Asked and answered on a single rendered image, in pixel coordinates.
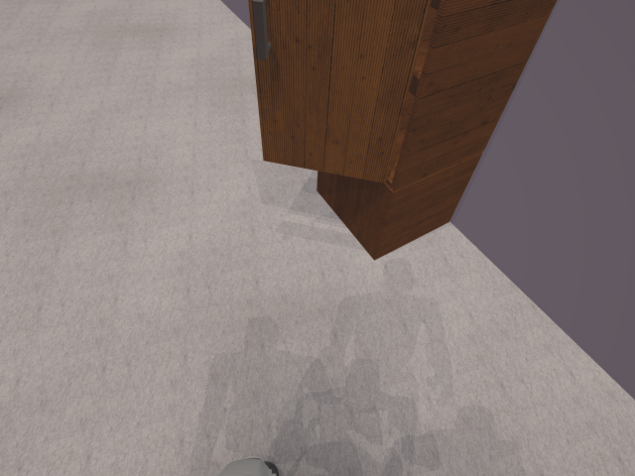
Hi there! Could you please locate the handle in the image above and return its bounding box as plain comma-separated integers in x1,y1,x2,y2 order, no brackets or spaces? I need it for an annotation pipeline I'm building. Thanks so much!
252,0,272,60

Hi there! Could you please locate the cupboard door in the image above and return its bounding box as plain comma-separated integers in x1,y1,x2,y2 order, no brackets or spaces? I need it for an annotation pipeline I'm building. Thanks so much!
248,0,432,183

